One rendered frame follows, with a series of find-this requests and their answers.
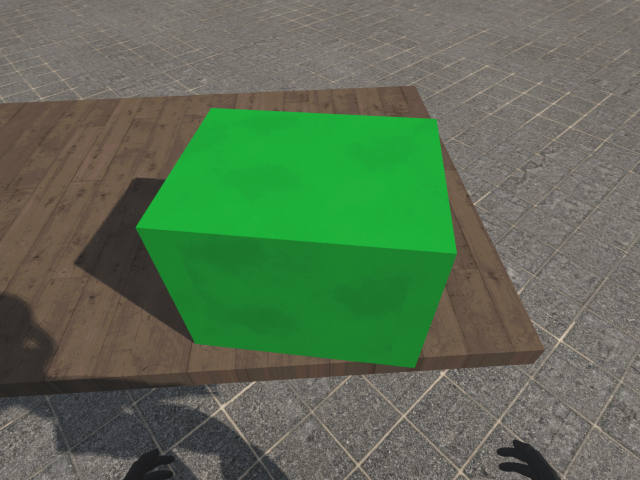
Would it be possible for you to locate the carton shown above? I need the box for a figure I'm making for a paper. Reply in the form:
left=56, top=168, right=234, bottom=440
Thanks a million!
left=136, top=108, right=457, bottom=368

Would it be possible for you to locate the robot left hand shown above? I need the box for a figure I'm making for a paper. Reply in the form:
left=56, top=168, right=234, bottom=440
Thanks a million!
left=123, top=448, right=174, bottom=480

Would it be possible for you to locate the table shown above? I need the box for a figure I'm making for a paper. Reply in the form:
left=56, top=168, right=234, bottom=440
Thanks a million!
left=0, top=86, right=545, bottom=398

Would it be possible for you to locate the robot right hand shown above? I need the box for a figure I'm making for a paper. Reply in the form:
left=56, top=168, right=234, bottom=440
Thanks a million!
left=497, top=440, right=561, bottom=480

